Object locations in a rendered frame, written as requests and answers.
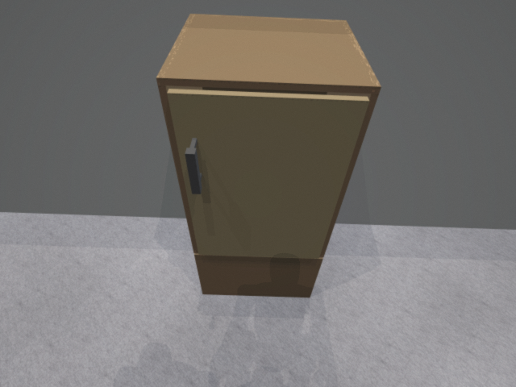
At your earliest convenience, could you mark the cupboard door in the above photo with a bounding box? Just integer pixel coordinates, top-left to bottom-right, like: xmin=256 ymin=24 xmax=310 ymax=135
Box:
xmin=167 ymin=89 xmax=369 ymax=259

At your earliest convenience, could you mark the handle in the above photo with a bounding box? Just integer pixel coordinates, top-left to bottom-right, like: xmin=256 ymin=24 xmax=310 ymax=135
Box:
xmin=185 ymin=138 xmax=202 ymax=194

